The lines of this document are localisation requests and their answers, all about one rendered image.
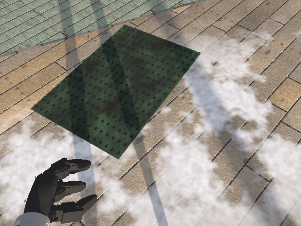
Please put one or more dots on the left robot hand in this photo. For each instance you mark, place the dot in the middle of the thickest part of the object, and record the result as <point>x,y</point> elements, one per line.
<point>49,188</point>

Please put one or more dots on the robot left forearm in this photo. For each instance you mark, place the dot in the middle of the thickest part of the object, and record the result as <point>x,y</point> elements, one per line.
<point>32,219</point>

